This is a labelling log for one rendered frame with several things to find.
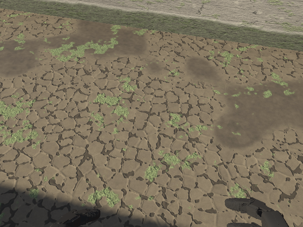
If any right robot hand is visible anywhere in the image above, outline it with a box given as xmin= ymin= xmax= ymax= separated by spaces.
xmin=224 ymin=197 xmax=289 ymax=227

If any left robot hand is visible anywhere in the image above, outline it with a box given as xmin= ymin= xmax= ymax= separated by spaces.
xmin=50 ymin=209 xmax=100 ymax=227

